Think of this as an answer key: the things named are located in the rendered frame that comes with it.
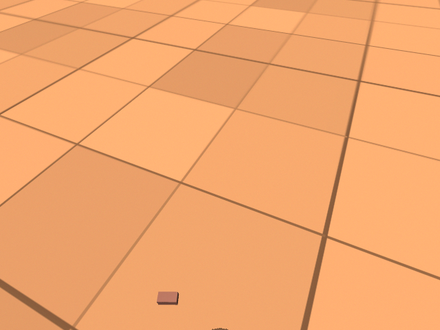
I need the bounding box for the small box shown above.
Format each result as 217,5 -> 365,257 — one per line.
157,291 -> 179,305

